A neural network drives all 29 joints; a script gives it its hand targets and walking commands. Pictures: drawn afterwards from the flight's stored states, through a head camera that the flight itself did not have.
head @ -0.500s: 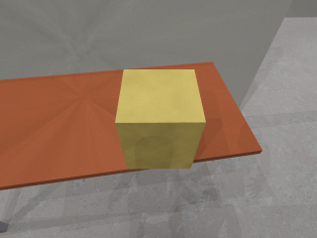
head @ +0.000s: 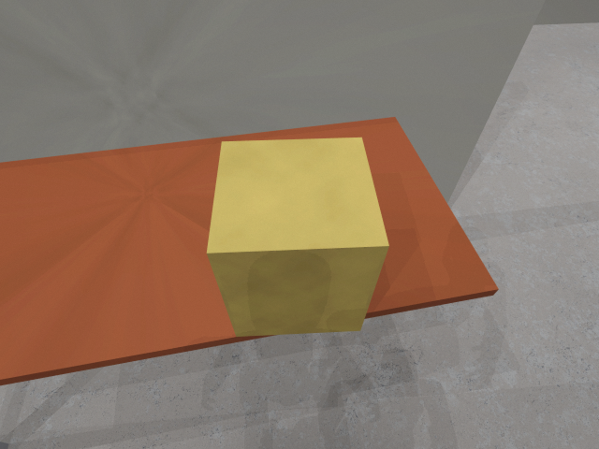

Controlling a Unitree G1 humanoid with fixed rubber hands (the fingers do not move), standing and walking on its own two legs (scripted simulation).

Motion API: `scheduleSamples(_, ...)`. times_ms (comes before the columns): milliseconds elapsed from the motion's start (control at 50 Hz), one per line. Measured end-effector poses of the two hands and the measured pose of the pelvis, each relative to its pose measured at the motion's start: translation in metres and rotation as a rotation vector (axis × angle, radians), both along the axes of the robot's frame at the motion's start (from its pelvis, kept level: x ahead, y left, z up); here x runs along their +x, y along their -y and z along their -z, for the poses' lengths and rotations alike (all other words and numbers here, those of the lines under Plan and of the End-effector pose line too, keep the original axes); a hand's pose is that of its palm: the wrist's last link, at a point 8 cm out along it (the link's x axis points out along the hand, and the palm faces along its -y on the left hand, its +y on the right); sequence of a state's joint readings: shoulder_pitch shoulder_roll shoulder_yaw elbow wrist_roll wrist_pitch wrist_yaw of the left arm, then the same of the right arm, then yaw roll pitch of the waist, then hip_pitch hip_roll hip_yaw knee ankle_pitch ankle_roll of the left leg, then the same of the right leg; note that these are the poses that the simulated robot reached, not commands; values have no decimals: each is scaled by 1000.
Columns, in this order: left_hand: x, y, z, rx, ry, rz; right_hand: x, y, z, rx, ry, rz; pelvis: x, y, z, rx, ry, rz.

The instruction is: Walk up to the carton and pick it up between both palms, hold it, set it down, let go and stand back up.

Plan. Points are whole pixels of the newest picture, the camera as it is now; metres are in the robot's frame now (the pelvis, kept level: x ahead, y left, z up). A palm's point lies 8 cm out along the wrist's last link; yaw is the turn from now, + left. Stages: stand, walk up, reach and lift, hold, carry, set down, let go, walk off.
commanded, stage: walk up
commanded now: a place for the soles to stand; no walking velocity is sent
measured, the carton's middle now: (295, 242) +0.40 +0.01 +0.01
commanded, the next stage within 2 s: reach and lift in 1.24 s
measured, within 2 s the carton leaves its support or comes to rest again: neither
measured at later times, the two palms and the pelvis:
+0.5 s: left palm out of the picture +0.07 +0.27 -0.13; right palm out of the picture +0.01 -0.25 -0.14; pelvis +0.01 +0.01 -0.01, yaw -3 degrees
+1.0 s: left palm out of the picture +0.06 +0.26 -0.13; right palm out of the picture -0.03 -0.25 -0.14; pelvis -0.01 +0.01 +0.00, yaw -6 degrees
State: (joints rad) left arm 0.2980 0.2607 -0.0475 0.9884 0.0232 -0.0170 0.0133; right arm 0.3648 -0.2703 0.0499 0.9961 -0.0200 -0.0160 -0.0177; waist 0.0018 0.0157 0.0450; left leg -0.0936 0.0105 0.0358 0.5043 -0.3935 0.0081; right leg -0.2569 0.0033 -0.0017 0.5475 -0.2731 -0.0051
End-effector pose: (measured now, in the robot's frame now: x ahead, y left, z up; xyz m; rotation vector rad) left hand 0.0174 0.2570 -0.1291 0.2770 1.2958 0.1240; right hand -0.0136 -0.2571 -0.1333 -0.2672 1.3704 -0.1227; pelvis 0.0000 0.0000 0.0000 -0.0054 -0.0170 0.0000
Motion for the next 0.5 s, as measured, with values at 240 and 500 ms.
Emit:
scheduleSamples(240,49,-3,5,0,98,23,37,-6,5,-7,71,2,15,-5,8,-3,5,10)
scheduleSamples(500,53,-9,5,6,101,60,26,-11,7,-8,87,54,9,-12,10,6,22,45)
